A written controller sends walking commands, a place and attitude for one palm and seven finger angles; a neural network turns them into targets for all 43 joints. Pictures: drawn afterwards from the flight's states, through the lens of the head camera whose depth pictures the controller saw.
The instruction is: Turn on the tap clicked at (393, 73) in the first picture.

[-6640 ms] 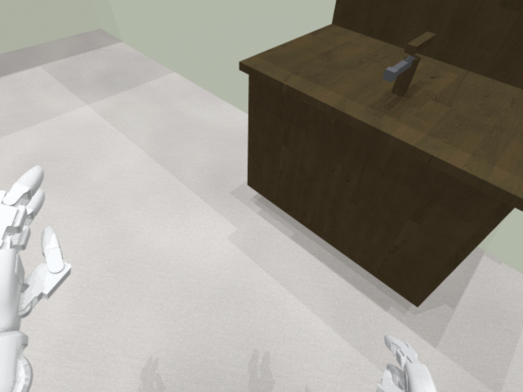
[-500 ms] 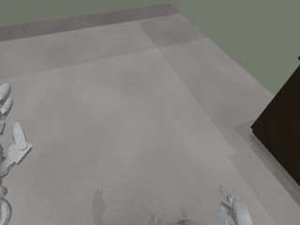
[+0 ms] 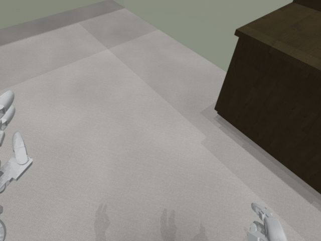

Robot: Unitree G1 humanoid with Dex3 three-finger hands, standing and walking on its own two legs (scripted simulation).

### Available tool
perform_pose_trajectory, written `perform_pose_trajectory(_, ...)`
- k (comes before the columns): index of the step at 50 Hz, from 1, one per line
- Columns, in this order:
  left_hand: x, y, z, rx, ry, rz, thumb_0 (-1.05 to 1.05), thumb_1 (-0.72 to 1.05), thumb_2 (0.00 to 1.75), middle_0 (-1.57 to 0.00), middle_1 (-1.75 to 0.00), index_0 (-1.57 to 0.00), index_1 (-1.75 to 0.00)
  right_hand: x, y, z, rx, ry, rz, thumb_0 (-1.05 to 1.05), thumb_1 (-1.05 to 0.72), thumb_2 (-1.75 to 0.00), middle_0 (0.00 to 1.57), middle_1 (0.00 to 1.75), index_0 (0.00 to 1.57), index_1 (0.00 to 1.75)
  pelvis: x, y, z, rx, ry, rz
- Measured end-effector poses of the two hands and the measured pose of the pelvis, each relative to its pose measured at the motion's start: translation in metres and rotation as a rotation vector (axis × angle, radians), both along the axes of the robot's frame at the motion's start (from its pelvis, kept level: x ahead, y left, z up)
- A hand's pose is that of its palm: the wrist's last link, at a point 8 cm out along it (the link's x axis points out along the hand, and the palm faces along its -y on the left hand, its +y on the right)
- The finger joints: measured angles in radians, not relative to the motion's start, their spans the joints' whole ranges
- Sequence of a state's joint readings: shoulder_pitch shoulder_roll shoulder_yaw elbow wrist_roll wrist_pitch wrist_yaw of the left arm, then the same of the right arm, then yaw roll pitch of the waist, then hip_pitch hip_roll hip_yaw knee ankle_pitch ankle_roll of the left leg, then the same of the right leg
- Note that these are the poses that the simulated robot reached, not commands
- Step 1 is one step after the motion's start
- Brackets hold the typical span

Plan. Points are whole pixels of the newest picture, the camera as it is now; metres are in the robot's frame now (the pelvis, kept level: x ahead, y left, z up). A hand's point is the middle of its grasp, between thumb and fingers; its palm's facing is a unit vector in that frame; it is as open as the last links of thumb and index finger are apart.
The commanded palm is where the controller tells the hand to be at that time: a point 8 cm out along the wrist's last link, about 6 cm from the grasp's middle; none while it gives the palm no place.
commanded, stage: turn to face it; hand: left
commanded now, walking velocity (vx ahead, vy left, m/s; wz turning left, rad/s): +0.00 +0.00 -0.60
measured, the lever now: out of the picture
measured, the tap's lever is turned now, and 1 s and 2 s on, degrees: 0 0 0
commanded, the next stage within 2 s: take the last steps up to it in 1.88 s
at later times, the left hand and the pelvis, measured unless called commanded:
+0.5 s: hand (111, 164) +0.22 +0.11 +0.17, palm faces +0.03 -0.85 -0.53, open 7.4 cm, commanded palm +0.17 +0.18 +0.18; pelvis -0.07 -0.04 -0.01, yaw -19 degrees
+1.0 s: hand (174, 184) +0.19 +0.00 +0.17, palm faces -0.17 -0.86 -0.49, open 7.4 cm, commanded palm +0.16 +0.08 +0.18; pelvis -0.13 -0.05 -0.02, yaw -36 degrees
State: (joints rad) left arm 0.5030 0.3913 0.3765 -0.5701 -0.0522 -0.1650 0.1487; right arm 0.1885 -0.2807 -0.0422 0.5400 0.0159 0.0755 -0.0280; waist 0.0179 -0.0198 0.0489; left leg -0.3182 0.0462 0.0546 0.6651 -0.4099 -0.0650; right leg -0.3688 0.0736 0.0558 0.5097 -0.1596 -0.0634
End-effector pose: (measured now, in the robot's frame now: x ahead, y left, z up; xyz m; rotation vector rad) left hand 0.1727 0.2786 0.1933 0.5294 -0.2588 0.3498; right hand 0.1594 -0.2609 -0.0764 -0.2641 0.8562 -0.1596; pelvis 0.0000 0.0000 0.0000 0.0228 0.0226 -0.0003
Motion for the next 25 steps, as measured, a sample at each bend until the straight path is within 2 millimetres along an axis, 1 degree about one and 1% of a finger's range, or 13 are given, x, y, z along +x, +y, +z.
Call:
perform_pose_trajectory(3,0.002,0.000,-0.003,-0.011,-0.046,-0.047,0.01,0.89,0.89,-0.21,-0.30,-0.22,-0.30,-0.008,0.002,0.006,-0.018,-0.043,-0.018,0.01,-0.91,-0.89,0.19,0.30,0.20,0.30,-0.008,0.004,-0.005,-0.001,-0.006,-0.030)
perform_pose_trajectory(6,0.005,-0.002,-0.003,0.010,-0.056,-0.070,0.01,0.89,0.89,-0.21,-0.30,-0.22,-0.30,-0.017,0.012,0.009,0.015,-0.089,-0.046,0.01,-0.91,-0.89,0.19,0.30,0.20,0.30,-0.016,0.003,-0.005,-0.002,-0.024,-0.080)
perform_pose_trajectory(8,0.008,-0.008,-0.002,0.003,-0.051,-0.084,0.01,0.89,0.89,-0.21,-0.30,-0.22,-0.30,-0.025,0.019,0.008,0.062,-0.111,-0.058,0.01,-0.90,-0.89,0.19,0.30,0.20,0.30,-0.019,0.001,-0.003,-0.018,-0.031,-0.110)
perform_pose_trajectory(11,0.014,-0.027,-0.001,-0.007,-0.039,-0.122,0.02,0.89,0.89,-0.20,-0.30,-0.21,-0.30,-0.039,0.028,0.000,0.134,-0.124,-0.068,0.01,-0.90,-0.89,0.20,0.30,0.20,0.30,-0.024,-0.004,-0.002,-0.039,-0.035,-0.164)
perform_pose_trajectory(14,0.022,-0.054,-0.002,0.019,-0.026,-0.180,0.02,0.89,0.89,-0.20,-0.30,-0.21,-0.30,-0.058,0.028,-0.013,0.193,-0.122,-0.084,0.01,-0.90,-0.89,0.20,0.30,0.20,0.30,-0.032,-0.017,-0.007,-0.044,-0.038,-0.206)
perform_pose_trajectory(17,0.029,-0.085,-0.006,0.061,-0.023,-0.243,0.02,0.89,0.89,-0.20,-0.30,-0.21,-0.30,-0.080,0.014,-0.033,0.223,-0.099,-0.115,0.01,-0.90,-0.89,0.20,0.30,0.21,0.30,-0.043,-0.031,-0.017,-0.058,-0.046,-0.228)
perform_pose_trajectory(19,0.032,-0.101,-0.008,0.055,-0.005,-0.287,0.01,0.89,0.89,-0.21,-0.30,-0.21,-0.30,-0.099,0.000,-0.041,0.217,-0.051,-0.161,0.01,-0.90,-0.89,0.20,0.30,0.21,0.30,-0.052,-0.035,-0.017,-0.048,-0.044,-0.250)
perform_pose_trajectory(22,0.029,-0.117,-0.008,0.062,0.041,-0.343,0.01,0.89,0.89,-0.21,-0.30,-0.22,-0.30,-0.130,-0.023,-0.041,0.180,0.008,-0.249,0.01,-0.90,-0.89,0.20,0.30,0.21,0.30,-0.061,-0.037,-0.012,-0.028,-0.036,-0.294)
perform_pose_trajectory(25,0.025,-0.125,-0.003,0.081,0.061,-0.387,0.01,0.89,0.89,-0.21,-0.30,-0.22,-0.30,-0.160,-0.044,-0.033,0.129,0.041,-0.331,0.01,-0.90,-0.89,0.20,0.30,0.20,0.30,-0.068,-0.037,-0.006,-0.015,-0.026,-0.331)
